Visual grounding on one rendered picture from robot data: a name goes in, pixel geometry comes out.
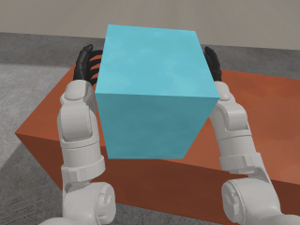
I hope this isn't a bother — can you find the carton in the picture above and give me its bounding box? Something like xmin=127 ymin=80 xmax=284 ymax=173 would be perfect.
xmin=95 ymin=24 xmax=220 ymax=159

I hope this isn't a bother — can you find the right robot hand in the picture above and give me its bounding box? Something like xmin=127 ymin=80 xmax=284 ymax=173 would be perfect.
xmin=203 ymin=46 xmax=222 ymax=82

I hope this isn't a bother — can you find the robot left upper arm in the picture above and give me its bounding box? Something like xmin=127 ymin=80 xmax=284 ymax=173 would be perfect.
xmin=38 ymin=182 xmax=116 ymax=225

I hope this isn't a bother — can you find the left robot hand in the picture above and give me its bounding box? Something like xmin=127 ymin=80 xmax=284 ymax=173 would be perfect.
xmin=72 ymin=44 xmax=103 ymax=86

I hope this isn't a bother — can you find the robot right upper arm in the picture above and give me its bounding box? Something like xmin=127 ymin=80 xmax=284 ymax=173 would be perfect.
xmin=221 ymin=176 xmax=300 ymax=225

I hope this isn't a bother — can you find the pedestal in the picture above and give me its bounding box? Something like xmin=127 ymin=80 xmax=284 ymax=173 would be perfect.
xmin=14 ymin=54 xmax=300 ymax=225

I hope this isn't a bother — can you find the right robot forearm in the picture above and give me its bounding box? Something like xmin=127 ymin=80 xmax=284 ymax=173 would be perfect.
xmin=208 ymin=81 xmax=281 ymax=211

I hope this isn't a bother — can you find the left robot forearm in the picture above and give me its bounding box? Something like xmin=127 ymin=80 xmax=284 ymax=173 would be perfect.
xmin=56 ymin=80 xmax=106 ymax=216

